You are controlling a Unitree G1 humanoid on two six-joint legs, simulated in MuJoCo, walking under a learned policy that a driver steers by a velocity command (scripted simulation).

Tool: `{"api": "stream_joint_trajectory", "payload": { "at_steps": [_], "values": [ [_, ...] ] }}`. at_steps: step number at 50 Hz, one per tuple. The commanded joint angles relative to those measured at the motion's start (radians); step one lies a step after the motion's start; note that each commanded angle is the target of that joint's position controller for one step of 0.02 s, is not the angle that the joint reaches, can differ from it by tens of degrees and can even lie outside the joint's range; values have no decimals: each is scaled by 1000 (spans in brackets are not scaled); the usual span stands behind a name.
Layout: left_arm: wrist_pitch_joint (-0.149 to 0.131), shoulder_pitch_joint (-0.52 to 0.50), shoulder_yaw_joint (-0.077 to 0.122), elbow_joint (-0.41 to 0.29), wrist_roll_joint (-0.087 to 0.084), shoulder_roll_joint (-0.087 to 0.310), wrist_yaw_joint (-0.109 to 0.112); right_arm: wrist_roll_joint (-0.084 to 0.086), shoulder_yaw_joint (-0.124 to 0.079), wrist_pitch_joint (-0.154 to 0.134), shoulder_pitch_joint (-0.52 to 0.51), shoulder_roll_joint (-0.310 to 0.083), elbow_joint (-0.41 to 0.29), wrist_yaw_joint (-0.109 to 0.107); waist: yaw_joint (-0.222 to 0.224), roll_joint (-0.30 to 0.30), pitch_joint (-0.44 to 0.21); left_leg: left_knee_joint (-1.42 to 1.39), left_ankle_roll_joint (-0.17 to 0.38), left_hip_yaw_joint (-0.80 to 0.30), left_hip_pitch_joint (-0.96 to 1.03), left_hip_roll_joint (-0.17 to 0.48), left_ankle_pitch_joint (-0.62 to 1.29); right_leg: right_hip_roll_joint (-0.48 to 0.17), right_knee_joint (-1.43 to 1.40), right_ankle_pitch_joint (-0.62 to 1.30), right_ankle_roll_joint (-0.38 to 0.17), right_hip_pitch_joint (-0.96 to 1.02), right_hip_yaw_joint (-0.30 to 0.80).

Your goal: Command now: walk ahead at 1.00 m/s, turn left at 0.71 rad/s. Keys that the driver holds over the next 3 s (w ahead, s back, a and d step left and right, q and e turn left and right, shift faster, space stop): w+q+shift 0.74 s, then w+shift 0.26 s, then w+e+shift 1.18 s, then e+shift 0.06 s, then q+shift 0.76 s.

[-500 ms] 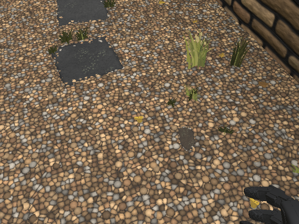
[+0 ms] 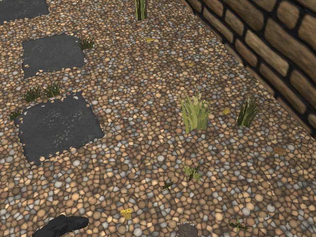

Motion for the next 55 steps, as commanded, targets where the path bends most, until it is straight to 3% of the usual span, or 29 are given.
{"api": "stream_joint_trajectory", "payload": {
  "at_steps": [1,2,5,8,11,13,15,16,17,18,19,20,21,23,25,27,31,35,37,38,39,40,41,42,44,47,51,54,55],
  "values": [
    [-3,250,66,42,-12,131,11,-18,-17,2,-136,-80,-125,14,155,-73,-67,181,13,-12,-528,98,108,-303,-385,-176,-114,494,421],
    [-11,256,63,59,-22,121,13,-31,-16,21,-110,-59,-129,23,114,-124,-47,168,-1,-12,-495,112,103,-298,-401,-111,-114,427,346],
    [-37,272,58,109,-51,86,4,-44,-10,64,-210,-22,-176,41,77,-101,34,132,-18,4,-557,152,135,-277,-472,37,-90,369,160],
    [-51,251,58,129,-48,87,3,-45,1,67,-330,-21,-243,63,52,-109,81,-1,-14,48,-558,146,313,-212,-509,218,-60,322,-49],
    [-54,252,69,140,-46,138,10,-40,11,63,-433,-41,-279,85,51,-49,123,-269,27,150,-424,106,454,-176,-557,359,-33,309,-196],
    [-48,313,74,154,-48,179,18,-39,11,58,-469,-54,-282,89,63,-36,114,-364,63,242,-336,29,464,-173,-491,750,-15,402,-239],
    [-20,334,91,145,-43,249,33,-36,0,55,-378,-93,-257,78,2,-96,29,-386,94,280,-228,-47,357,-204,-292,1173,-2,525,-240],
    [1,311,100,134,-36,281,39,-34,-15,54,-246,-125,-225,68,-73,-120,-45,-381,115,269,-92,-77,290,-227,-106,1281,-8,529,-230],
    [21,271,108,114,-31,299,39,-34,-40,52,-53,-169,-171,53,-162,-124,-135,-396,144,230,116,-98,216,-244,151,1258,-26,462,-202],
    [30,263,107,107,-24,284,31,-35,-70,55,90,-218,-114,28,-204,-58,-190,-457,167,149,346,-103,141,-189,493,922,-17,298,-195],
    [22,255,67,68,-15,120,11,-17,-91,67,-12,-296,-115,9,-80,212,-82,-507,205,-139,400,63,207,9,888,-174,15,-31,-171],
    [1,301,59,-58,-41,135,9,-48,-110,78,-52,-399,-172,13,-4,272,-302,-713,423,-694,699,240,85,89,1108,-306,52,-375,52],
    [-28,196,53,-70,-28,178,11,-41,-109,81,-47,-350,-190,1,-48,55,-261,-871,382,-785,639,272,-62,18,1036,-209,38,-451,150],
    [-35,155,43,-61,-21,166,14,-33,-84,59,-95,-257,-153,-12,50,-110,-38,-903,301,-624,299,205,52,-59,816,-148,38,-351,150],
    [11,186,36,-49,7,154,14,-26,-62,28,-144,-206,-161,-17,121,-127,16,-911,280,-477,59,129,197,-94,698,-175,67,-210,150],
    [42,144,29,-74,8,131,9,-20,-56,5,-140,-198,-161,-10,131,-107,48,-944,274,-394,-72,76,226,-113,540,-183,93,-160,122],
    [41,-72,2,-160,-26,79,-15,-16,-67,-5,-124,-210,-164,1,60,-30,83,-971,196,-297,-167,-21,345,-69,153,199,91,-30,65],
    [33,-111,12,-175,-43,120,-11,-8,-80,-3,-82,-231,-152,1,17,24,31,-890,133,-346,6,20,533,-14,-51,291,61,76,81],
    [27,0,37,-143,-44,177,4,-16,-87,0,-101,-261,-157,-7,70,32,-42,-731,90,-365,93,23,740,33,-98,168,47,217,89],
    [23,153,58,-105,-44,219,16,-23,-91,-2,-121,-291,-153,-4,158,15,-137,-550,70,-330,114,11,851,49,-95,83,32,364,60],
    [18,365,79,-55,-35,256,35,-30,-82,-10,-160,-267,-159,1,272,3,-228,-288,48,-286,5,-22,799,-5,-65,10,10,592,77],
    [12,570,98,-19,-7,313,55,-41,-39,-25,-175,-113,-188,-6,319,-178,-342,76,49,-213,-173,-81,248,-237,-92,-359,-8,797,343],
    [13,433,114,-25,9,394,39,12,-7,-27,-10,-35,-241,3,137,-530,-416,270,16,-116,-449,-170,-123,-440,-393,-579,-129,871,1020],
    [20,297,103,-55,-3,262,24,-27,-5,-7,-75,-113,-188,-9,139,-263,-237,313,30,-98,-542,-61,-8,-391,-412,-719,-156,723,981],
    [20,258,81,-20,-9,160,9,-52,-9,3,-216,-137,-201,15,139,-30,-76,200,12,-69,-497,-1,101,-288,-384,-400,-139,496,629],
    [-6,336,65,77,-26,125,2,-63,12,23,-280,-84,-243,42,105,-95,0,85,-3,-99,-480,25,80,-211,-425,-182,-117,379,417],
    [-28,381,68,123,-46,155,-8,-66,30,24,-448,-91,-323,53,97,-78,82,-119,-29,-75,-570,24,202,-199,-526,22,-142,342,254],
    [-27,409,66,146,-67,161,-15,-62,55,8,-576,-73,-364,76,112,-57,110,-406,-33,103,-334,36,377,-133,-622,248,-131,222,148],
    [-28,410,74,147,-66,199,-15,-54,61,4,-582,-63,-368,78,105,-79,108,-446,-29,101,-242,33,402,-157,-636,317,-136,202,154]
  ]
}}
